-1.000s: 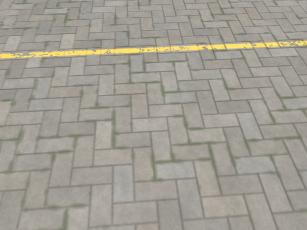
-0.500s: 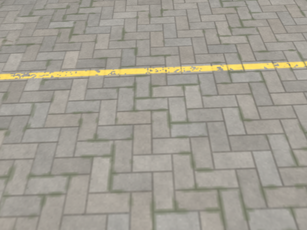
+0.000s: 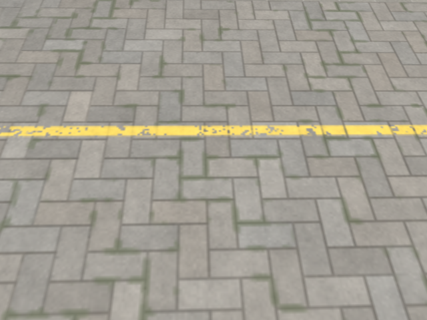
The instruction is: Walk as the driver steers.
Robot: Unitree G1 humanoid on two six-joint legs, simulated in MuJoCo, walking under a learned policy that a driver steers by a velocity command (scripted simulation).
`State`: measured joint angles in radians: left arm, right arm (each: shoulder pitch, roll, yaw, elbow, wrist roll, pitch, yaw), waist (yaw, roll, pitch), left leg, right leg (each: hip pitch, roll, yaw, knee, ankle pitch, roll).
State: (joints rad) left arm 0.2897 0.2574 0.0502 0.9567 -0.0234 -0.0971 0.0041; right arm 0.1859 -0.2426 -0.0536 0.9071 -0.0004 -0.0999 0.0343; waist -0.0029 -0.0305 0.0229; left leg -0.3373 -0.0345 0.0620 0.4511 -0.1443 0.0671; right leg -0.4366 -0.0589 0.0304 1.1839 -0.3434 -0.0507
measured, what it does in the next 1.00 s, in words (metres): walks ahead: right foot, then left foot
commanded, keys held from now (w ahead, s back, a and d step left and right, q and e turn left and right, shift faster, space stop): w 1.00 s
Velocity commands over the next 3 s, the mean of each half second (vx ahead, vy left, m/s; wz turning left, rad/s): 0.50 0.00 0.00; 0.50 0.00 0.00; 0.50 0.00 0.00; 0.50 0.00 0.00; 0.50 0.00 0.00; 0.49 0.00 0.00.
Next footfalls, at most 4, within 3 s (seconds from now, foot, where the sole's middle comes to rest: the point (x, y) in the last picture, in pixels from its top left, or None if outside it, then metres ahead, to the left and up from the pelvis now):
0.42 right None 0.41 -0.15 -0.77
0.98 left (188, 248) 0.71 0.09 -0.77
1.54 right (253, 175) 1.03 -0.15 -0.77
2.08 left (192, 118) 1.34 0.10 -0.77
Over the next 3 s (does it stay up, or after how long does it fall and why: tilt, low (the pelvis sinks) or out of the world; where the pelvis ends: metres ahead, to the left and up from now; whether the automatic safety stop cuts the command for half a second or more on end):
stays up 1.68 -0.05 0.01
